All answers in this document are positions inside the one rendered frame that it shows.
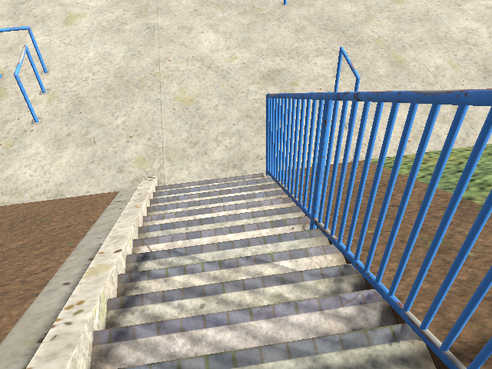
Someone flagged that stairs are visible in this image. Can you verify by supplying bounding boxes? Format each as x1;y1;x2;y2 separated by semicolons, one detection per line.
91;172;436;369

